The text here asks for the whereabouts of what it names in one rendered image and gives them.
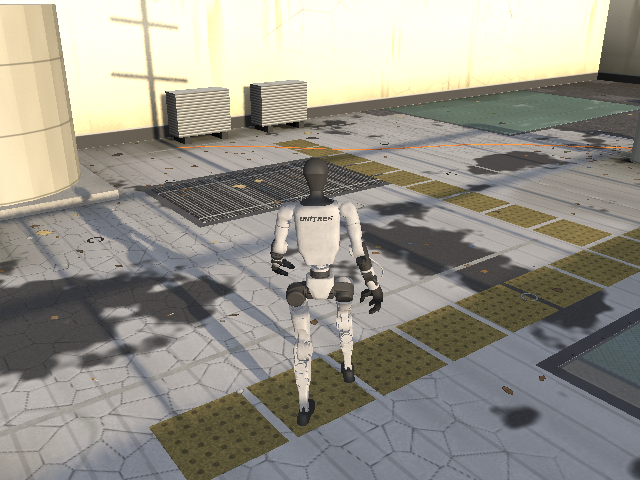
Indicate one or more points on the robot left forearm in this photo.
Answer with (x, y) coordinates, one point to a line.
(276, 259)

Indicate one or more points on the right robot upper arm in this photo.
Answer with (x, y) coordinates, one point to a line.
(349, 211)

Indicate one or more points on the left robot foot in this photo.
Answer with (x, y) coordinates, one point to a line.
(304, 417)

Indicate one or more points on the left robot upper arm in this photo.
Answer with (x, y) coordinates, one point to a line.
(285, 213)

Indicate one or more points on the robot right forearm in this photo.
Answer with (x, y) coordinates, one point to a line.
(366, 269)

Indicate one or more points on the left robot hand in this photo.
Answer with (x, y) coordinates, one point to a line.
(285, 264)

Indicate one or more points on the left robot shin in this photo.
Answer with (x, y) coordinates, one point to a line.
(302, 371)

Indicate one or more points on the right robot hand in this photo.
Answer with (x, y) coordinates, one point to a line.
(377, 298)

